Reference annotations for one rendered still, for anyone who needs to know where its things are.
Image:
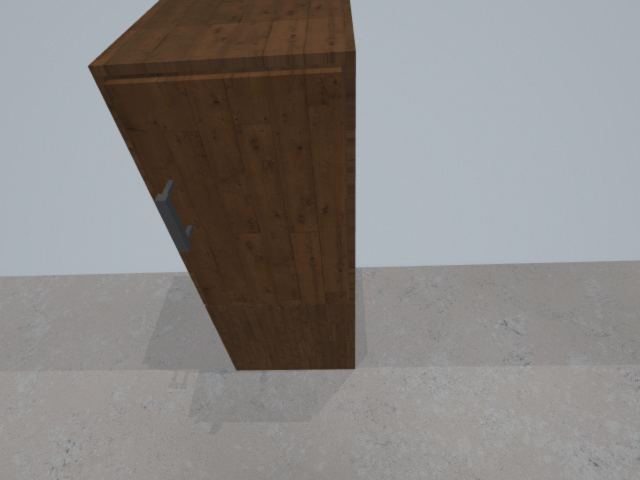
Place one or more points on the handle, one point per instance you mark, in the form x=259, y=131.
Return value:
x=172, y=220

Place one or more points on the cupboard door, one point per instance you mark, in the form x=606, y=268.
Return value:
x=258, y=164

